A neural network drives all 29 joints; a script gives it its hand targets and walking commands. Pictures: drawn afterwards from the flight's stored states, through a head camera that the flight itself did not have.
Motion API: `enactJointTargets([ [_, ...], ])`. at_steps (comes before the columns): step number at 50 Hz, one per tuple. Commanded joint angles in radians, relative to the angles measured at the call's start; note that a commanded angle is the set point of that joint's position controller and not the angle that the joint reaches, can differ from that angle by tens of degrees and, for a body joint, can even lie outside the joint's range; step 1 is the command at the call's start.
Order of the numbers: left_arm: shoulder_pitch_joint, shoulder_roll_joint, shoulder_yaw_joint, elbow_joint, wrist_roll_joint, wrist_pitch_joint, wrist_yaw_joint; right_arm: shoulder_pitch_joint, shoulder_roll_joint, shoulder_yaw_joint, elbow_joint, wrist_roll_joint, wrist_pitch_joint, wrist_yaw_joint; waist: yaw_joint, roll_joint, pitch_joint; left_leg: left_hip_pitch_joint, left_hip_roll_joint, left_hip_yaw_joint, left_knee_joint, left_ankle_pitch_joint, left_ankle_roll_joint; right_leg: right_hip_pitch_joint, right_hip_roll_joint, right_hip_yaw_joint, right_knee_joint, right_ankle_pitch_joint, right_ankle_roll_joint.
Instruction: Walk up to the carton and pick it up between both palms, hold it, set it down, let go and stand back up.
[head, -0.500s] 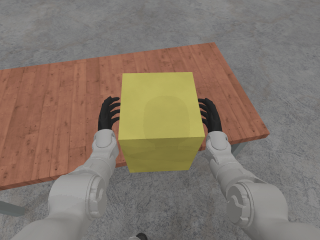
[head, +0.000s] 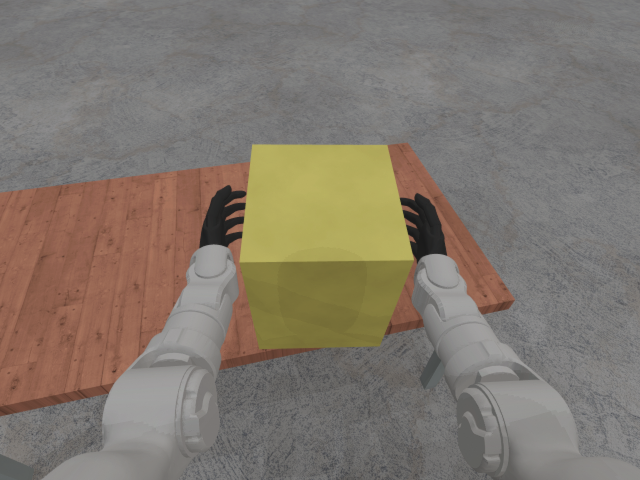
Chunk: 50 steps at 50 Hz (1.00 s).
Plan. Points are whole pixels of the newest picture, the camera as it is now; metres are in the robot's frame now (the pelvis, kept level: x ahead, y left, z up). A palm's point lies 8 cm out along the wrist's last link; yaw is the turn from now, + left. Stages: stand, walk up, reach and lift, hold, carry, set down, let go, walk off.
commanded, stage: reach and lift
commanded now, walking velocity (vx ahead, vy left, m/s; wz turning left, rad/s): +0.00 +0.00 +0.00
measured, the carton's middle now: (320, 252) +0.44 +0.02 +0.02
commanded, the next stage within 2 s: hold in 1.74 s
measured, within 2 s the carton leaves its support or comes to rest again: neither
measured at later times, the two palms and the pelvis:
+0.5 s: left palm (201, 230) +0.37 +0.17 +0.14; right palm (434, 244) +0.37 -0.12 +0.12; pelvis +0.00 +0.00 +0.00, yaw +1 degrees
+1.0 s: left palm (195, 219) +0.36 +0.16 +0.17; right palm (443, 244) +0.35 -0.12 +0.14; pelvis -0.01 +0.00 +0.00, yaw +1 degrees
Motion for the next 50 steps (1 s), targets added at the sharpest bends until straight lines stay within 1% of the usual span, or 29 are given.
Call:
enactJointTargets([
  [1, -0.594, -0.783, -0.292, -0.241, 0.071, -0.011, -0.196, -0.729, 0.691, 0.317, -0.247, -0.035, 0.000, 0.136, 0.006, 0.026, -0.427, 0.450, -0.030, -0.050, 0.024, 0.249, -0.032, -0.016, 0.019, 0.019, -0.068, 0.207, 0.019],
  [8, -0.513, -0.785, -0.333, -0.415, 0.078, 0.145, -0.215, -0.713, 0.673, 0.353, -0.371, -0.010, 0.054, 0.111, -0.004, 0.020, -0.397, 0.494, -0.043, -0.044, 0.006, 0.288, -0.036, 0.087, 0.023, 0.022, -0.085, 0.292, 0.033],
  [14, -0.409, -0.770, -0.374, -0.571, 0.087, 0.295, -0.246, -0.686, 0.638, 0.397, -0.502, 0.014, 0.106, 0.082, -0.019, 0.025, -0.339, 0.526, -0.054, -0.046, -0.003, 0.308, -0.043, 0.150, 0.028, 0.016, -0.094, 0.327, 0.042],
  [19, -0.345, -0.753, -0.401, -0.668, 0.092, 0.385, -0.271, -0.668, 0.601, 0.430, -0.585, 0.037, 0.132, 0.066, -0.037, 0.031, -0.288, 0.552, -0.060, -0.050, -0.009, 0.297, -0.045, 0.169, 0.030, 0.004, -0.098, 0.321, 0.049],
  [24, -0.318, -0.741, -0.424, -0.750, 0.096, 0.453, -0.285, -0.662, 0.576, 0.454, -0.655, 0.058, 0.148, 0.058, -0.052, 0.030, -0.256, 0.576, -0.060, -0.055, -0.016, 0.270, -0.040, 0.164, 0.031, -0.009, -0.103, 0.292, 0.051],
  [28, -0.311, -0.733, -0.436, -0.796, 0.098, 0.502, -0.291, -0.675, 0.562, 0.465, -0.705, 0.071, 0.160, 0.055, -0.059, 0.025, -0.242, 0.582, -0.057, -0.057, -0.025, 0.228, -0.031, 0.155, 0.030, -0.018, -0.108, 0.253, 0.050],
  [35, -0.302, -0.716, -0.425, -0.838, 0.111, 0.577, -0.300, -0.698, 0.540, 0.461, -0.749, 0.082, 0.182, 0.054, -0.063, 0.019, -0.217, 0.586, -0.052, -0.051, -0.047, 0.146, -0.009, 0.141, 0.025, -0.030, -0.118, 0.172, 0.048],
  [41, -0.279, -0.690, -0.390, -0.870, 0.142, 0.634, -0.315, -0.680, 0.512, 0.449, -0.754, 0.091, 0.196, 0.052, -0.070, 0.014, -0.178, 0.597, -0.052, -0.039, -0.062, 0.122, 0.001, 0.150, 0.023, -0.040, -0.125, 0.141, 0.050],
  [44, -0.290, -0.670, -0.358, -0.866, 0.162, 0.653, -0.325, -0.681, 0.489, 0.412, -0.733, 0.075, 0.191, 0.061, -0.070, 0.015, -0.144, 0.591, -0.046, -0.030, -0.084, 0.068, 0.008, 0.131, 0.019, -0.051, -0.134, 0.082, 0.046],
  [50, -0.284, -0.659, -0.361, -0.901, 0.169, 0.668, -0.328, -0.682, 0.471, 0.410, -0.751, 0.070, 0.169, 0.066, -0.076, 0.023, -0.166, 0.634, -0.043, -0.024, -0.067, 0.123, 0.001, 0.136, 0.024, -0.067, -0.130, 0.114, 0.040],
])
